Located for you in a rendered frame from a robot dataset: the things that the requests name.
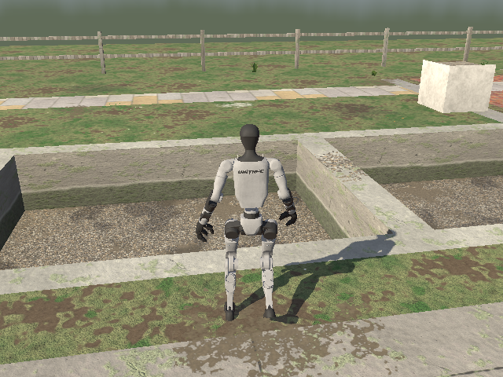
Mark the robot left hand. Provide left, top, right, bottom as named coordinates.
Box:
left=196, top=221, right=214, bottom=242

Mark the right robot forearm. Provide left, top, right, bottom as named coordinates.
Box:
left=282, top=188, right=296, bottom=214

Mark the right robot upper arm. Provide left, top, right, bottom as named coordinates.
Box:
left=267, top=158, right=291, bottom=200

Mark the left robot forearm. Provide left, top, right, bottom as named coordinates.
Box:
left=199, top=190, right=217, bottom=225

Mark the left robot upper arm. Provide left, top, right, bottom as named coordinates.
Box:
left=210, top=159, right=234, bottom=203

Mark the right robot shin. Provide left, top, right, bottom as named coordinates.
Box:
left=262, top=258, right=274, bottom=309

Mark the right robot thigh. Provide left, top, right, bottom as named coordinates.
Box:
left=259, top=219, right=277, bottom=270

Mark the robot right hand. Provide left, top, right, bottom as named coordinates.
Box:
left=279, top=211, right=297, bottom=226

